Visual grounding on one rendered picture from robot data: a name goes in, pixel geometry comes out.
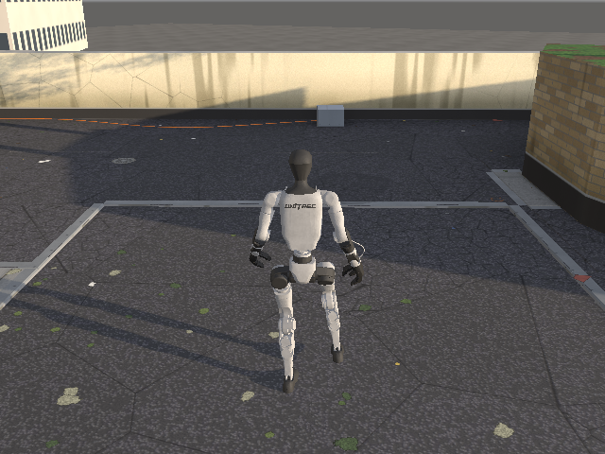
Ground robot right shin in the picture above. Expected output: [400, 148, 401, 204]
[325, 292, 340, 351]

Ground right robot hand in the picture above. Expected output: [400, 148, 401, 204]
[342, 262, 364, 286]

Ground left robot thigh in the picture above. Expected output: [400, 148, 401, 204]
[270, 265, 296, 335]

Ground robot right upper arm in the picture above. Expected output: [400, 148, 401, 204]
[320, 190, 349, 243]

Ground left robot forearm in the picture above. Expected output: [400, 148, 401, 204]
[251, 227, 266, 256]

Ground left robot hand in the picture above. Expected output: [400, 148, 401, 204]
[249, 252, 271, 268]

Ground right robot forearm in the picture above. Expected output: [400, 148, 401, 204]
[339, 228, 361, 267]

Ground robot left upper arm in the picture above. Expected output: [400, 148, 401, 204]
[255, 190, 282, 241]

